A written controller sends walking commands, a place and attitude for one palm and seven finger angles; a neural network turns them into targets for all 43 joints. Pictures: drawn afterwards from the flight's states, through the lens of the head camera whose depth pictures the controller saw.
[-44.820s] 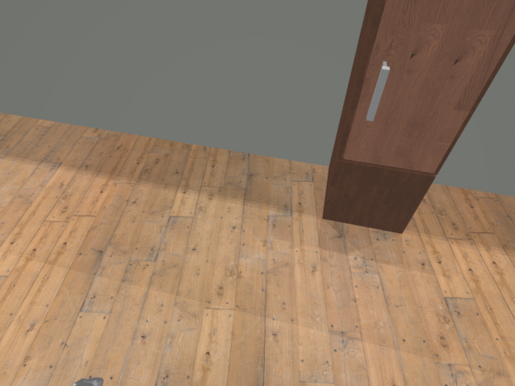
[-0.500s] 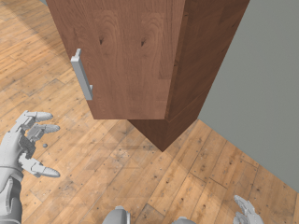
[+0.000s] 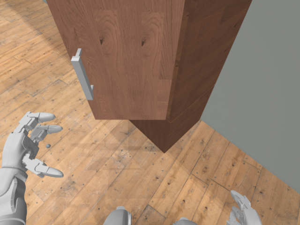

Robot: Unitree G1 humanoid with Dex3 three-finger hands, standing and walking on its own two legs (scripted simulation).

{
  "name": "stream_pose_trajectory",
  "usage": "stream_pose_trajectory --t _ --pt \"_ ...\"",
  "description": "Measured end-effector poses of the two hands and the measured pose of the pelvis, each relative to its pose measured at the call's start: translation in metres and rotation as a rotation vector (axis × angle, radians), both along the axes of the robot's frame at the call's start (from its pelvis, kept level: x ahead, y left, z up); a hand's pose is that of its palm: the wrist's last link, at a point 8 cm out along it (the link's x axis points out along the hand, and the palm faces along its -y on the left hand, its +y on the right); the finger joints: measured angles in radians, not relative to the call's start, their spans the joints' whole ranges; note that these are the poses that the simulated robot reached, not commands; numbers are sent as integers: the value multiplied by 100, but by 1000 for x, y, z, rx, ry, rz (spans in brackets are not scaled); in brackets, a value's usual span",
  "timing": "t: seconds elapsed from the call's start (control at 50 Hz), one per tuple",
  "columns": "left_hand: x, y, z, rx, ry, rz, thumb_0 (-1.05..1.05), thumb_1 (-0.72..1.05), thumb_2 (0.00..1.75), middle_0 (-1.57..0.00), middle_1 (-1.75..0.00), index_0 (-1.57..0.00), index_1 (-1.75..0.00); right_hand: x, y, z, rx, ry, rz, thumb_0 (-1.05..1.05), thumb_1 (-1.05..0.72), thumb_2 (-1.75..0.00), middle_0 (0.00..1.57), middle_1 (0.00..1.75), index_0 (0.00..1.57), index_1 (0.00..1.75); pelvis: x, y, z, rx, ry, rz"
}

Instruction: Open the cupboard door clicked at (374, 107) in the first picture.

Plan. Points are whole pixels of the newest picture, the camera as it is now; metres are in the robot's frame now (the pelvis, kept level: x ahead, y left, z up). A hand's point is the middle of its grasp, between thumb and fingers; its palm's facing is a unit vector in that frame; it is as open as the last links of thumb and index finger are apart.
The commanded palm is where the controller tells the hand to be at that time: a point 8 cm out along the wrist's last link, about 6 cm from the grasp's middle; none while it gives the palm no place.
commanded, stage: move the hooked fingers beside the handle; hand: left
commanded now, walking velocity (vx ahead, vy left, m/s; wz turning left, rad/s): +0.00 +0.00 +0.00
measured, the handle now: (85, 75) +0.56 +0.26 +0.03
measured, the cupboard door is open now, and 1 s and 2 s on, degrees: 46 46 46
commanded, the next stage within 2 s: none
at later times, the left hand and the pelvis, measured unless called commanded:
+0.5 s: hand (56, 118) +0.37 +0.28 +0.05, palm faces +0.06 -1.00 -0.03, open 14.0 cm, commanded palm +0.35 +0.33 +0.05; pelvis +0.00 +0.01 -0.01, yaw -1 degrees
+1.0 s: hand (56, 102) +0.43 +0.30 +0.04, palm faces +0.05 -1.00 -0.02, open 14.0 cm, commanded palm +0.42 +0.34 +0.04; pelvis +0.00 +0.02 -0.02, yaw -2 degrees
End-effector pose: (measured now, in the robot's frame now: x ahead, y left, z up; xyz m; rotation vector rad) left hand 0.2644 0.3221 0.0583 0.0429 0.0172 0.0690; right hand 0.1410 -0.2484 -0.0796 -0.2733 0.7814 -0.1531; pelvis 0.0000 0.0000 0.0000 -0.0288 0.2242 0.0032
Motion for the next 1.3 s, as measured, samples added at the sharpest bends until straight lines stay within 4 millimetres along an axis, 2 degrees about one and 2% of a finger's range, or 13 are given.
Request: stream_pose_trajectory --t 0.16,0.34,0.58,0.76,0.94,1.16,1.3 --pt "26 5 -4 -9 -3 -1 -2 -50 30 -30 -120 -30 -120 -7 -5 -7 -29 37 -5 1 -90 -90 20 30 20 30 -3 -1 -5 -4 13 4" --pt "64 8 -4 -18 11 -13 -2 -50 30 -30 -120 -30 -120 -34 -12 -13 -39 121 -60 1 -90 -90 20 30 20 30 -3 1 -7 -5 39 -11" --pt "97 15 -12 -18 11 -12 -2 -50 30 -30 -120 -30 -120 -72 -14 -24 -56 267 -115 1 -90 -90 20 30 20 30 -1 8 -11 -11 77 -20" --pt "123 19 -12 -29 6 -16 -2 -50 30 -30 -120 -30 -120 -84 -10 -26 -59 316 -143 1 -90 -90 20 30 20 30 -1 12 -14 -17 99 -30" --pt "138 34 -12 -31 1 -5 -2 -50 30 -30 -120 -30 -120 -94 -8 -29 -69 366 -155 1 -90 -90 20 30 20 30 -2 16 -20 -26 122 -34" --pt "165 32 -16 -37 16 -20 -2 -50 30 -30 -120 -30 -120 -111 -7 -34 -91 436 -168 1 -90 -90 20 30 20 30 -7 20 -26 -37 152 -32" --pt "186 35 -14 -31 5 -11 -2 -50 30 -30 -120 -30 -120 -129 -7 -36 -99 483 -195 1 -90 -90 20 30 20 30 -9 21 -31 -44 176 -39"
